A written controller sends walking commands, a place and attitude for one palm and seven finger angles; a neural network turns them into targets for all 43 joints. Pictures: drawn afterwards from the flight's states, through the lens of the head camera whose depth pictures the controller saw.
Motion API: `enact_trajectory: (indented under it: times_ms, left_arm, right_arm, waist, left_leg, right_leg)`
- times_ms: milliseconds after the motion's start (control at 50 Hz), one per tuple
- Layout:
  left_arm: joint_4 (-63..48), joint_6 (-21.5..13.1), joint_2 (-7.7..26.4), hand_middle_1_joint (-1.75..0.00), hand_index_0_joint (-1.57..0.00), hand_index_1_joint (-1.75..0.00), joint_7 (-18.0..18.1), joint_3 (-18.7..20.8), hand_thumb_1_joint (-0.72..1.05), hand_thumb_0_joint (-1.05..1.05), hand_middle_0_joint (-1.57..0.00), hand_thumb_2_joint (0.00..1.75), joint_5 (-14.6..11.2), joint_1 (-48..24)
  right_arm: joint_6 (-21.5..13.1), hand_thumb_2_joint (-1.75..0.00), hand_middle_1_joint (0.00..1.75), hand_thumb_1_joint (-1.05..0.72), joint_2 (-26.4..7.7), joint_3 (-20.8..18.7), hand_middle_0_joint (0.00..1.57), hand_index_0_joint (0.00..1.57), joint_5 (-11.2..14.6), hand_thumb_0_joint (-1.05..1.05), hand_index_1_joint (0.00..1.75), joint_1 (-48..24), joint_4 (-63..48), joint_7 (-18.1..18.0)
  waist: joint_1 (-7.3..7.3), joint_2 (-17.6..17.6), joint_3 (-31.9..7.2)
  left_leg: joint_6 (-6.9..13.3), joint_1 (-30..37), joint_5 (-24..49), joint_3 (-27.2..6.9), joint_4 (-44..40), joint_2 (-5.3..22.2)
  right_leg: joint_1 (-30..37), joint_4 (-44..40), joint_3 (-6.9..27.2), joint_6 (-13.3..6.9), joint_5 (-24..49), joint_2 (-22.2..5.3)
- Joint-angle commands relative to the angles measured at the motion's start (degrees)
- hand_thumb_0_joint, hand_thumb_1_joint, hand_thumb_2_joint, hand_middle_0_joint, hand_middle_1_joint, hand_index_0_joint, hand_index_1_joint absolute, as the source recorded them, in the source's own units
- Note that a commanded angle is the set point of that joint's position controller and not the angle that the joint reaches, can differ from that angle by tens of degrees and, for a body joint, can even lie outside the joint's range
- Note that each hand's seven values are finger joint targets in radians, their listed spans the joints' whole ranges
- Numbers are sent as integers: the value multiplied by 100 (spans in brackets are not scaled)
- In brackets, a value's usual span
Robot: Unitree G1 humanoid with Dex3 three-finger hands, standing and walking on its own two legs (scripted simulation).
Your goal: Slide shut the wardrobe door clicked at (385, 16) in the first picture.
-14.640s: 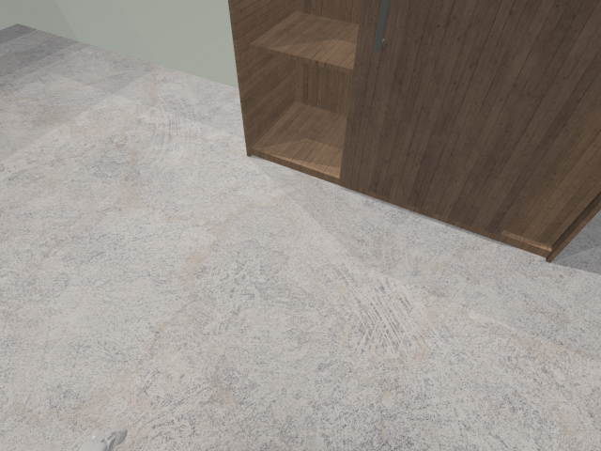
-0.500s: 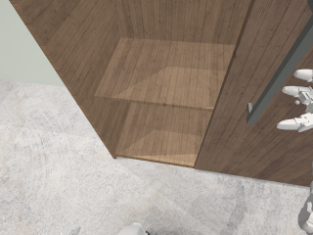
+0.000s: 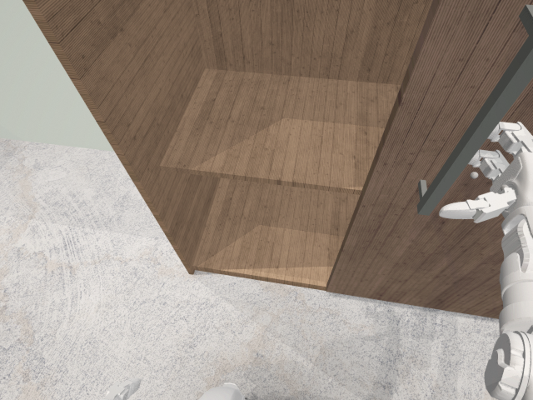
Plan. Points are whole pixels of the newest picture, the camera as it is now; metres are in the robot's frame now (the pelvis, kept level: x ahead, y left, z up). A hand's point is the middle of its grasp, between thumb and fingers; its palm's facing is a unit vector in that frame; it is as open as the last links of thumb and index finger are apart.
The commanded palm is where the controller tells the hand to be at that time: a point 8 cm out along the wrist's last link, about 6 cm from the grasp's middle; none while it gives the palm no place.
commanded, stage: feel for the door with the fingertips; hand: right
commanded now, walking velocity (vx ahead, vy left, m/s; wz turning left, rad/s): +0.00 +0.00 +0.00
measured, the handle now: (464, 135) +0.48 -0.21 +0.13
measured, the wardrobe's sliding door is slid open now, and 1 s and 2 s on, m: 0.51 0.51 0.51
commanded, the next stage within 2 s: slide the fingers in behind the handle in 0.02 s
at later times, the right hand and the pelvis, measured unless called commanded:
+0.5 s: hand (473, 176) +0.44 -0.23 +0.10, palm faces +0.03 +1.00 -0.02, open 13.9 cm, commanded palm +0.41 -0.28 +0.10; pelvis -0.01 +0.00 +0.00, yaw +1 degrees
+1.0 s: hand (462, 181) +0.43 -0.22 +0.10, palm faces +0.04 +1.00 +0.00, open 14.0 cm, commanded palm +0.40 -0.26 +0.10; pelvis +0.00 +0.00 +0.00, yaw +0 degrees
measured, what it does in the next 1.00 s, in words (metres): stands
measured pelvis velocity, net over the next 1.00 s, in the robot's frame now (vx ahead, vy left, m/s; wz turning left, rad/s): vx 0.00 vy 0.00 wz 0.01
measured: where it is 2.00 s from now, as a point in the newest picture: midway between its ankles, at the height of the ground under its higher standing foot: outside the picture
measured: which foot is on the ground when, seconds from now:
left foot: down 0.00-1.00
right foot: down 0.00-1.00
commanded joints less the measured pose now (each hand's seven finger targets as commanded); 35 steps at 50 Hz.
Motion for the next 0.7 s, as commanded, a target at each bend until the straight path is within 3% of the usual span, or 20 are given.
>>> enact_trajectory:
  times_ms: [0, 60, 100, 140, 180, 240, 260, 320, 360, 380, 440, 460, 540, 580, 620, 640, 660, 680]
  left_arm:
    - [-354, -179, 954, -30, -20, -30, 113, 339, 90, 0, -20, 90, -11, 541]
    - [-304, -178, 985, -30, -20, -30, 144, 311, 90, 0, -20, 90, -4, 589]
    - [-274, -191, 977, -30, -20, -30, 154, 303, 90, 0, -20, 90, -4, 584]
    - [-289, -176, 999, -30, -20, -30, 161, 303, 90, 0, -20, 90, 1, 628]
    - [-329, -182, 984, -30, -20, -30, 146, 303, 90, 0, -20, 90, -10, 608]
    - [-394, -164, 1016, -30, -20, -30, 137, 316, 90, 0, -20, 90, -9, 620]
    - [-405, -159, 994, -30, -20, -30, 127, 302, 90, 0, -20, 90, -23, 593]
    - [-449, -149, 1001, -30, -20, -30, 136, 317, 90, 0, -20, 90, -32, 586]
    - [-480, -149, 1004, -30, -20, -30, 138, 336, 90, 0, -20, 90, -27, 600]
    - [-505, -160, 982, -30, -20, -30, 130, 343, 90, 0, -20, 90, -36, 584]
    - [-555, -177, 972, -30, -20, -30, 114, 357, 90, 0, -20, 90, -38, 552]
    - [-544, -182, 969, -30, -20, -30, 109, 360, 90, 0, -20, 90, -43, 537]
    - [-577, -194, 961, -30, -20, -30, 98, 386, 90, 0, -20, 90, -39, 503]
    - [-600, -203, 930, -30, -20, -30, 91, 370, 90, 0, -20, 90, -43, 469]
    - [-597, -225, 896, -30, -20, -30, 87, 362, 90, 0, -20, 90, -46, 427]
    - [-588, -231, 902, -30, -20, -30, 96, 380, 90, 0, -20, 90, -44, 440]
    - [-569, -248, 889, -30, -20, -30, 91, 381, 90, 0, -20, 90, -38, 441]
    - [-561, -265, 890, -30, -20, -30, 86, 394, 90, 0, -20, 90, -33, 452]
  right_arm:
    - [-472, -30, 120, 50, -1518, -156, 30, 30, 107, 0, 120, -2957, -1045, 36]
    - [-560, -30, 120, 50, -1780, -291, 30, 30, 86, 0, 120, -3137, -779, 99]
    - [-590, -30, 120, 50, -1773, -256, 30, 30, 74, 0, 120, -3244, -613, 162]
    - [-597, -30, 120, 50, -1902, -349, 30, 30, 77, 0, 120, -3153, -461, 201]
    - [-628, -30, 120, 50, -1817, -276, 30, 30, 97, 0, 120, -3094, -541, 275]
    - [-614, -30, 120, 50, -1937, -444, 30, 30, 192, 0, 120, -2760, -551, 322]
    - [-604, -30, 120, 50, -1843, -350, 30, 30, 204, 0, 120, -2804, -586, 351]
    - [-562, -30, 120, 50, -1871, -374, 30, 30, 184, 0, 120, -2685, -637, 334]
    - [-552, -30, 120, 50, -1960, -477, 30, 30, 189, 0, 120, -2602, -790, 300]
    - [-536, -30, 120, 50, -1756, -329, 30, 30, 207, 0, 120, -2539, -907, 304]
    - [-476, -30, 120, 50, -1578, -286, 30, 30, 264, 0, 120, -2226, -1099, 243]
    - [-476, -30, 120, 50, -1552, -250, 30, 30, 268, 0, 120, -2280, -1312, 218]
    - [-388, -30, 120, 50, -1614, -445, 30, 30, 302, 0, 120, -1905, -1492, 37]
    - [-361, -30, 120, 50, -1603, -469, 30, 30, 260, 0, 120, -1783, -1570, -34]
    - [-370, -30, 120, 50, -1298, -182, 30, 30, 218, 0, 120, -1981, -1701, -91]
    - [-381, -30, 120, 50, -1294, -183, 30, 30, 205, 0, 120, -2019, -1727, -130]
    - [-395, -30, 120, 50, -1175, -88, 30, 30, 211, 0, 120, -2145, -1858, -149]
    - [-399, -30, 120, 50, -1268, -222, 30, 30, 221, 0, 120, -1991, -1846, -176]
  waist:
    - [213, -470, -2049]
    - [240, -212, -2076]
    - [270, -410, -2010]
    - [261, -295, -2031]
    - [204, -553, -2124]
    - [129, -291, -2228]
    - [163, -456, -2163]
    - [127, -385, -2045]
    - [82, -481, -2197]
    - [94, -521, -2224]
    - [39, -442, -2173]
    - [39, -600, -2215]
    - [-43, -297, -2156]
    - [-85, -409, -2065]
    - [8, -480, -1894]
    - [25, -333, -1933]
    - [48, -557, -2092]
    - [-35, -531, -2167]
  left_leg:
    - [95, 1051, 1541, -207, -258, -124]
    - [80, 1203, 1527, -266, -249, -110]
    - [79, 1088, 1441, -282, -250, -100]
    - [80, 1125, 1425, -299, -230, -110]
    - [90, 1111, 1373, -284, -216, -101]
    - [89, 1288, 1485, -294, -199, -118]
    - [77, 1231, 1427, -301, -230, -118]
    - [86, 1173, 1269, -271, -240, -122]
    - [85, 1244, 1338, -284, -241, -123]
    - [85, 1215, 1359, -262, -242, -124]
    - [109, 1199, 1377, -228, -254, -144]
    - [111, 1188, 1452, -215, -253, -134]
    - [100, 1401, 1656, -235, -274, -131]
    - [106, 1408, 1649, -220, -265, -121]
    - [107, 1188, 1559, -181, -274, -128]
    - [112, 1174, 1577, -180, -274, -140]
    - [105, 1171, 1656, -190, -267, -131]
    - [120, 1235, 1678, -180, -245, -130]
  right_leg:
    - [1013, -542, 226, 37, 1967, 17]
    - [742, -528, 220, -12, 1772, 37]
    - [711, -498, 206, -4, 1679, 41]
    - [604, -459, 202, -28, 1633, 41]
    - [661, -493, 204, 2, 1630, 47]
    - [573, -468, 189, -23, 1708, 45]
    - [586, -501, 159, -19, 1621, 46]
    - [517, -547, 184, -24, 1506, 36]
    - [622, -551, 171, -27, 1608, 39]
    - [709, -571, 171, -13, 1662, 34]
    - [777, -590, 179, -14, 1764, 21]
    - [898, -614, 187, 10, 1890, 12]
    - [810, -625, 145, -8, 2009, 17]
    - [802, -680, 144, 21, 2003, 12]
    - [930, -699, 169, 38, 2011, -4]
    - [997, -671, 186, 26, 2095, -20]
    - [1168, -665, 177, 53, 2237, -8]
    - [1207, -652, 201, 84, 2314, -13]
